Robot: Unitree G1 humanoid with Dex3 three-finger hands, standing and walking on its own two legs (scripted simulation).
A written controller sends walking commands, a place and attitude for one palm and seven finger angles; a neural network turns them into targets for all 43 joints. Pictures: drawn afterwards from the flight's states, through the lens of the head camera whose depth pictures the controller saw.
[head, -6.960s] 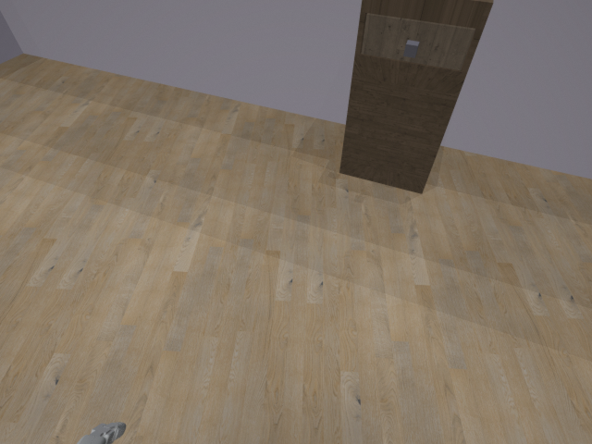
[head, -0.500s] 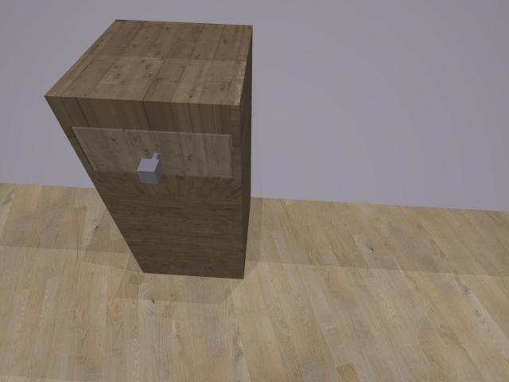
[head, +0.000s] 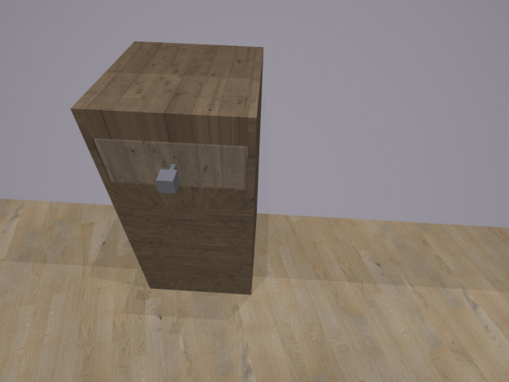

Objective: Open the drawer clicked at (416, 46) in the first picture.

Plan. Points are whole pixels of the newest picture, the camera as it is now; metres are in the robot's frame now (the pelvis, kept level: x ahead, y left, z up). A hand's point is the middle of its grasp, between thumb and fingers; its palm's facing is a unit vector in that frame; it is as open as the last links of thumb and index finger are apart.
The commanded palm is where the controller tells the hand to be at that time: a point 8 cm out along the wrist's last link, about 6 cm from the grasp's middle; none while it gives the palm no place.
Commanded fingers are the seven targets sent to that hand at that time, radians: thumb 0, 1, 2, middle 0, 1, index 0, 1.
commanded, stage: look again from close up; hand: left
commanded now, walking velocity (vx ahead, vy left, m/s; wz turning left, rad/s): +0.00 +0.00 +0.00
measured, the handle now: (170, 175) +0.61 +0.26 -0.06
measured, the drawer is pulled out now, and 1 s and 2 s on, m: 0.00 0.00 0.00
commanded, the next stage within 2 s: shuffle to correct the standing spot in 0.08 s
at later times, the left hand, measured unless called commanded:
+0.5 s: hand out of the picture -0.05 +0.15 -0.18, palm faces +0.13 -0.98 -0.14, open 7.4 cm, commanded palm none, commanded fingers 0.00 0.90 0.90 -0.20 -0.30 -0.20 -0.30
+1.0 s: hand (162, 370) +0.19 +0.18 -0.17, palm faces +0.06 -0.97 -0.24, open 7.3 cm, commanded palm none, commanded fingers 0.00 0.90 0.90 -0.20 -0.30 -0.20 -0.30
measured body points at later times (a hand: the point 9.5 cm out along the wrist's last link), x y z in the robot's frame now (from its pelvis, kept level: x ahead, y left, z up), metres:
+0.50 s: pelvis +0.01 +0.01 -0.01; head +0.01 +0.01 +0.44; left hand -0.06 +0.21 -0.17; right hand -0.02 -0.21 -0.16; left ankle -0.01 +0.09 -0.73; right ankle +0.02 -0.12 -0.74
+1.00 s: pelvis +0.11 +0.00 -0.01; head +0.14 -0.02 +0.44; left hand +0.19 +0.24 -0.15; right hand +0.04 -0.19 -0.18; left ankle +0.01 +0.09 -0.72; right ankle +0.17 -0.07 -0.74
